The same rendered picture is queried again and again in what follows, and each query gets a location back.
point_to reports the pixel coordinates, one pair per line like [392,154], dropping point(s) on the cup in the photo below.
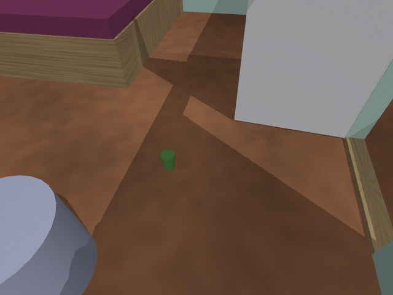
[168,159]

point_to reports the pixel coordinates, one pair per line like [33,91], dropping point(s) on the bed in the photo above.
[93,42]

